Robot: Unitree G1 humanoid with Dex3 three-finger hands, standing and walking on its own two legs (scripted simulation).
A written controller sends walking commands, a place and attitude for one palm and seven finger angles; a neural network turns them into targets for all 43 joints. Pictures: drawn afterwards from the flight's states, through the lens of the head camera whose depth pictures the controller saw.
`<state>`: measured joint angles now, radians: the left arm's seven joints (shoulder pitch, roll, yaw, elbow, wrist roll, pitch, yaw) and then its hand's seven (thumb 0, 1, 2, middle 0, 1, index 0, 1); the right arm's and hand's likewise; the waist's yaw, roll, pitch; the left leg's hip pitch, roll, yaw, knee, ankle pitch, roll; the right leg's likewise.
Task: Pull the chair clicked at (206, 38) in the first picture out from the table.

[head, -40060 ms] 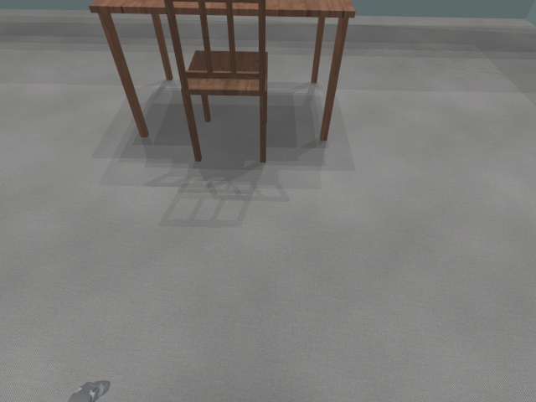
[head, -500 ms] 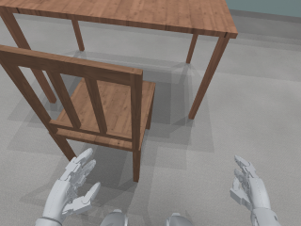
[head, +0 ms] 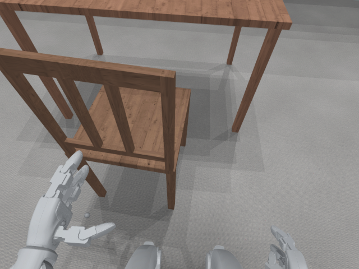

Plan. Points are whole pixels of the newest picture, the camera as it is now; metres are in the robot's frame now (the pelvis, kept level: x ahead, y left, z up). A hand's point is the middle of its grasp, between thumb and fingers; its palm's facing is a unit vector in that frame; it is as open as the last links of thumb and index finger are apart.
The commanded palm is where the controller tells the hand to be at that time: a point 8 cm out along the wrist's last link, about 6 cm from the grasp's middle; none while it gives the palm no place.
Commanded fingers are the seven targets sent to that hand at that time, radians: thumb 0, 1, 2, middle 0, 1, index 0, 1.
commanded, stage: raise the hand toward the chair's back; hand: left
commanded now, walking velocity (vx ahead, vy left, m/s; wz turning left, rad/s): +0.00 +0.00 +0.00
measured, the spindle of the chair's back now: (84, 117) +0.49 +0.29 +0.00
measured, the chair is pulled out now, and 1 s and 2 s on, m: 0.30 0.30 0.30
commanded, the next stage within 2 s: aim the fingers beside a spindle in 1.16 s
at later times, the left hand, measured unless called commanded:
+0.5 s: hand (86, 203) +0.24 +0.20 +0.04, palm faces -0.15 -0.99 -0.05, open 16.8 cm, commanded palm +0.23 +0.26 +0.06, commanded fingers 0.00 -0.50 0.30 -0.06 -0.08 -0.06 -0.08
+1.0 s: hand (78, 188) +0.26 +0.21 +0.06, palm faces -0.09 -0.99 -0.06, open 16.9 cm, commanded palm +0.24 +0.27 +0.06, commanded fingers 0.00 -0.50 0.30 -0.06 -0.08 -0.06 -0.08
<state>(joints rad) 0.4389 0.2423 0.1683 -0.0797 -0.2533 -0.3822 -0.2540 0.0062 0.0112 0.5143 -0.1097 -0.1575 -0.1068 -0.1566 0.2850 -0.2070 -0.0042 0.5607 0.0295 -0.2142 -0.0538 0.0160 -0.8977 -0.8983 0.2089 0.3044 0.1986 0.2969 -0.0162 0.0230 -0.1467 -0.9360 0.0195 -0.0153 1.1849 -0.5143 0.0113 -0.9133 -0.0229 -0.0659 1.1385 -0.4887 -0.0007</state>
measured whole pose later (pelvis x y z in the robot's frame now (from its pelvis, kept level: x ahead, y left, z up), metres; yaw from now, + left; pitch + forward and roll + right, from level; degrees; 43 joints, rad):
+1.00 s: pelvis +0.02 +0.01 +0.01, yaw +0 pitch +15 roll -3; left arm 0.28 0.30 0.25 0.08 -0.30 -0.36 -0.39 -0.01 -0.49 0.30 -0.06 -0.08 -0.06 -0.08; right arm 0.25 -0.25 0.01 0.53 0.03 -0.21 -0.05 0.01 -0.90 -0.90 0.21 0.30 0.20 0.30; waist -0.03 0.02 -0.14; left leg -0.87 0.02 -0.02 1.13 -0.52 0.02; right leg -0.84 -0.02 -0.07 1.06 -0.49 0.01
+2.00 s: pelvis +0.01 +0.01 +0.00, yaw +0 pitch +18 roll -3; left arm 0.16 0.29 0.19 0.17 -0.27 -0.37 -0.37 -0.01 -0.49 0.30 -0.06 -0.08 -0.06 -0.08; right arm 0.23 -0.25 0.02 0.53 0.03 -0.19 -0.04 0.01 -0.90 -0.90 0.21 0.30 0.20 0.30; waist -0.03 0.03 -0.15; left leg -0.99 0.01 -0.02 1.21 -0.54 0.02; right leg -0.96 -0.02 -0.07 1.15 -0.51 0.01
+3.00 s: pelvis +0.01 +0.00 -0.02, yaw -1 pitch +21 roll -2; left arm 0.06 0.31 0.24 0.30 -0.28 -0.40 -0.37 -0.01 -0.49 0.30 -0.06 -0.08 -0.06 -0.08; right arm 0.23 -0.26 0.02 0.53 0.03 -0.13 -0.03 0.01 -0.90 -0.90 0.21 0.30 0.20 0.30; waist -0.05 0.03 -0.17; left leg -1.08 0.03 -0.02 1.27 -0.55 0.00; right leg -1.06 -0.01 -0.06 1.23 -0.53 -0.01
